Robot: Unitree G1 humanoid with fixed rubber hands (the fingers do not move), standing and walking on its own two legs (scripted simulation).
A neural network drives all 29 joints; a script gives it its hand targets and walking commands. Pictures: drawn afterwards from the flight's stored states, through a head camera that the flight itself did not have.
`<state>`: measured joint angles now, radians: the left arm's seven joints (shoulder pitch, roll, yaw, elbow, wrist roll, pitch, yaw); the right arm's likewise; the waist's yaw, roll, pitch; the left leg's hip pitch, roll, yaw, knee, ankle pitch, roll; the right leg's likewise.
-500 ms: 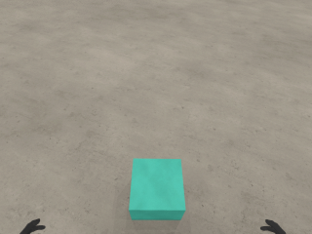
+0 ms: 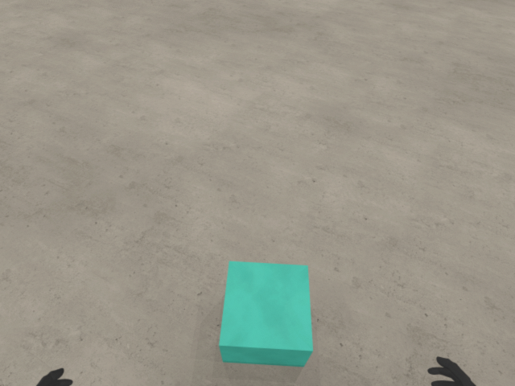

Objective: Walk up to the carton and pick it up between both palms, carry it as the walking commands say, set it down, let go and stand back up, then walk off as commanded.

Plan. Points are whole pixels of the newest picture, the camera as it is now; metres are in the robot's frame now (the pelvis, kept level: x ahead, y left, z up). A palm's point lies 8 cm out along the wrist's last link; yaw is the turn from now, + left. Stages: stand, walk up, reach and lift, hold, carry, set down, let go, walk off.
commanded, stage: walk up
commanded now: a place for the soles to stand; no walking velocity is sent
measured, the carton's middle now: (265, 313) +0.46 -0.04 -0.67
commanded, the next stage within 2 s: reach and lift in 1.02 s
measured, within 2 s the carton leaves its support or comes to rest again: neither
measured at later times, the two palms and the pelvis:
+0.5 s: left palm out of the picture +0.09 +0.33 -0.09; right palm out of the picture +0.13 -0.32 -0.09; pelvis +0.00 +0.00 +0.00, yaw +1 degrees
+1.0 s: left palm out of the picture +0.06 +0.33 -0.09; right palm out of the picture +0.12 -0.32 -0.09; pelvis -0.01 +0.00 +0.00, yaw +2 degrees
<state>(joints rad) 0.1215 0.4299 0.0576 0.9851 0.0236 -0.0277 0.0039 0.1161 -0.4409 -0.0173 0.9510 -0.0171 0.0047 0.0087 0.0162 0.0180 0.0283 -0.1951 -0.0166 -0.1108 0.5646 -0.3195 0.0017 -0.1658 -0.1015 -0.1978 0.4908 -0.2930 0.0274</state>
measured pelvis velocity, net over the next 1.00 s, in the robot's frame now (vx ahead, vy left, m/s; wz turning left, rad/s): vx -0.01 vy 0.00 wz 0.04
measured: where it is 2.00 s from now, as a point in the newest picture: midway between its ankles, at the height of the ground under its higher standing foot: outside the picture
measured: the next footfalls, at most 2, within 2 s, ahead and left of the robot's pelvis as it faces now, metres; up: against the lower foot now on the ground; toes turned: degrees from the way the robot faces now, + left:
none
